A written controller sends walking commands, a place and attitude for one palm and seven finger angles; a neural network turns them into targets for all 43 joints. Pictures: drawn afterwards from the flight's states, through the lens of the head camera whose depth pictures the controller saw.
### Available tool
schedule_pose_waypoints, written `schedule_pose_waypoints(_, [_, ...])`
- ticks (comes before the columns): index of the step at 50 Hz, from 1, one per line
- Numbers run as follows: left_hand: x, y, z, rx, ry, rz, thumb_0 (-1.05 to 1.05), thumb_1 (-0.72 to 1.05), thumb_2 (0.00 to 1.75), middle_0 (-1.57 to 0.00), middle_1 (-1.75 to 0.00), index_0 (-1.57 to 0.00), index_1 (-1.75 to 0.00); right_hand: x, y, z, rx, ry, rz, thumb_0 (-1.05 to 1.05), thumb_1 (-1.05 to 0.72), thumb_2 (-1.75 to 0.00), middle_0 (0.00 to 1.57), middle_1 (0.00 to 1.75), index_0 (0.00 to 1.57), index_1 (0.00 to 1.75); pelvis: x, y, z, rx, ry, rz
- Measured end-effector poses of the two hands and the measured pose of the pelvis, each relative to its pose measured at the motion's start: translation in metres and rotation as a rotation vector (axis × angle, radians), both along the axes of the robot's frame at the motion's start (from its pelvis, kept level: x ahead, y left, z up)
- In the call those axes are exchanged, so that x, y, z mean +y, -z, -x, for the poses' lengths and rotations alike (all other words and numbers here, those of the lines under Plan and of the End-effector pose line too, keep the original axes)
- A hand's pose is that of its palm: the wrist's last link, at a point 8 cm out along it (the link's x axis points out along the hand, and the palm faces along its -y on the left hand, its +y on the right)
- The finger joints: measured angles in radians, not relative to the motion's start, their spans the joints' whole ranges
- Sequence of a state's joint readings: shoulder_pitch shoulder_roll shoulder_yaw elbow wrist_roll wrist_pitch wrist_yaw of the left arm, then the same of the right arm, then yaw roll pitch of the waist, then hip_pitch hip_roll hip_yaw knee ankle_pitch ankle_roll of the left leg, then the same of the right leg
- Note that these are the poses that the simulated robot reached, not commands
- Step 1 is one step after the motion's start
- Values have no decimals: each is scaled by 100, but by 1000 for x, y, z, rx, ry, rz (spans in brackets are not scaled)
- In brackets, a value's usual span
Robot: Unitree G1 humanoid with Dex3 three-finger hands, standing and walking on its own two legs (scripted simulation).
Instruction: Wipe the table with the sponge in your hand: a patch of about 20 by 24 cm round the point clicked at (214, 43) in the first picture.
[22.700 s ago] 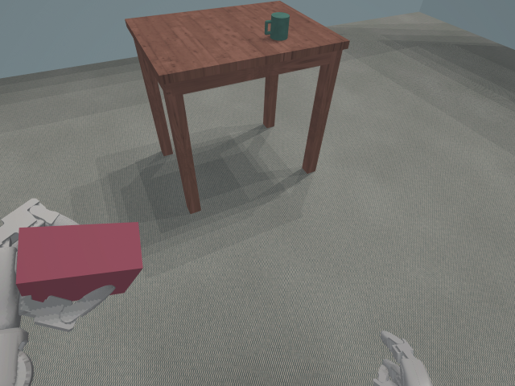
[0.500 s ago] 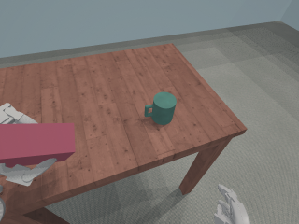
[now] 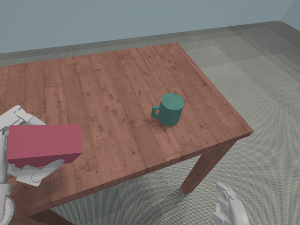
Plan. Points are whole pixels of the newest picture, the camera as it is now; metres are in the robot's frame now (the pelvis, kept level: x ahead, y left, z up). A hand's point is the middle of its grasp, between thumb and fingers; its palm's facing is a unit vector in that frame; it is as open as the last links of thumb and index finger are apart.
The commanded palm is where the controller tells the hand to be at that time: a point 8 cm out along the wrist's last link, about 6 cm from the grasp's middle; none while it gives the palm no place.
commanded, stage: look again from close up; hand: left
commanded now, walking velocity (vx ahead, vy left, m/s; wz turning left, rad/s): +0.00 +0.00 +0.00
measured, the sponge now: (56, 147) +0.23 +0.22 +0.14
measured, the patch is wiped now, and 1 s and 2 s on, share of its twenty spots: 0.00 0.00 0.00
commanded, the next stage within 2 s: come to a stop and stand still in 0.28 s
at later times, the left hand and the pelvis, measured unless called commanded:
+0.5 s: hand (25, 123) +0.25 +0.27 +0.18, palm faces +0.43 -0.78 -0.46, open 9.6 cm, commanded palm +0.17 +0.27 +0.17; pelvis +0.00 -0.01 +0.00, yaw +0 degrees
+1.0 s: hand (42, 139) +0.23 +0.24 +0.17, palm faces +0.38 -0.87 -0.32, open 9.6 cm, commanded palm +0.17 +0.27 +0.17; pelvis +0.01 -0.01 +0.00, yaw -1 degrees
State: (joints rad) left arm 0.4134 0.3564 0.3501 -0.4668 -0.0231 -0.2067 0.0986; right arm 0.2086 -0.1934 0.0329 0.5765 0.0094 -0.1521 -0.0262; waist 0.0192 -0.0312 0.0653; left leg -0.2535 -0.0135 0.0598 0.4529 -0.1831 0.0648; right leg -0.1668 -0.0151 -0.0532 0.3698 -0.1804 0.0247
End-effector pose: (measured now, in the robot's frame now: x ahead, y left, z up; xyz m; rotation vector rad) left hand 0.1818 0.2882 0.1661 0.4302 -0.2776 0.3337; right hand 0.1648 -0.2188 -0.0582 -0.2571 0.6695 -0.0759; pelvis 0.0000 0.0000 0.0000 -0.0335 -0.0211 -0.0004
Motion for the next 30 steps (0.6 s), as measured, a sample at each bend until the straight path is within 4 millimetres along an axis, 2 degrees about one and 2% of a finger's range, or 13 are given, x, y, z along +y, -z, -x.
schedule_pose_waypoints(21, [-7, -5, -10, 16, 10, -16, 0, -46, 104, -80, -136, -79, -136, -2, 3, -12, 4, 14, -20, 1, -90, -90, 20, 30, 20, 30, -2, -1, -10, 6, 4, -6])
schedule_pose_waypoints(23, [3, -21, -18, -32, 13, -155, -1, -46, 104, -80, -136, -79, -136, -2, 5, -12, 16, -31, 7, 1, -90, -90, 20, 30, 20, 30, -6, 1, -7, 19, -3, -4])
schedule_pose_waypoints(26, [22, -32, -29, -107, -39, -145, -1, -46, 104, -80, -136, -79, -136, -2, 9, -10, 25, -48, -12, 1, -90, -90, 20, 30, 20, 30, -8, 2, -3, 23, 13, -11])
schedule_pose_waypoints(28, [16, -31, -30, -108, -41, -103, -1, -46, 104, -80, -136, -79, -136, -5, 8, -9, 2, -31, -37, 1, -90, -90, 20, 30, 20, 30, -7, 2, -3, 20, 22, -15])
schedule_pose_waypoints(30, [0, -25, -26, -84, 4, -78, -1, -46, 104, -80, -136, -79, -136, -7, 8, -7, -17, -9, -51, 1, -90, -90, 20, 30, 20, 30, -5, 2, -5, 19, 26, -17])
